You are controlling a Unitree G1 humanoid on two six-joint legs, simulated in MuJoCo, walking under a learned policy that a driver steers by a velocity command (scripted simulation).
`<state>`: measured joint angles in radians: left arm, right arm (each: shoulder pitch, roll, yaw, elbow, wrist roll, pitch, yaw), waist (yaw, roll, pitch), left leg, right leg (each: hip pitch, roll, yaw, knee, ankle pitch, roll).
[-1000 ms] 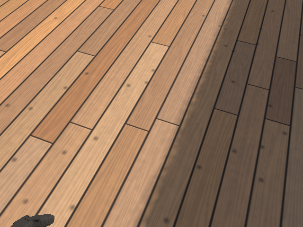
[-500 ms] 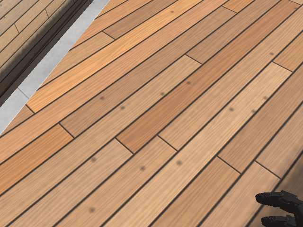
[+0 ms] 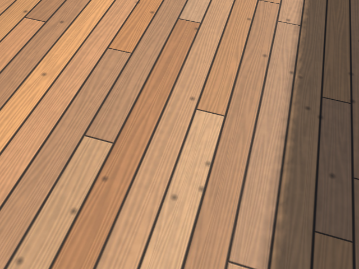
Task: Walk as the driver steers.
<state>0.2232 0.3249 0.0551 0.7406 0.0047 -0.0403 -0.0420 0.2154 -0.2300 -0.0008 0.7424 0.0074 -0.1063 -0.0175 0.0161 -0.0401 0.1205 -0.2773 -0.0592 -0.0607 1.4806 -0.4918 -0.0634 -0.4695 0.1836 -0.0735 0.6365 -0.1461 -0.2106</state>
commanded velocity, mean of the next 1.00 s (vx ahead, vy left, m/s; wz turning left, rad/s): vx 0.30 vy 0.00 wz -0.85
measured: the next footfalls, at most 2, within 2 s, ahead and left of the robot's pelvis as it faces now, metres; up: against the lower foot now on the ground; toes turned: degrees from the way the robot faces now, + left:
left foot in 0.34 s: +0.38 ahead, +0.12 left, +0.00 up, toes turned -33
right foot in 0.80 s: +0.12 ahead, +0.00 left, +0.00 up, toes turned -50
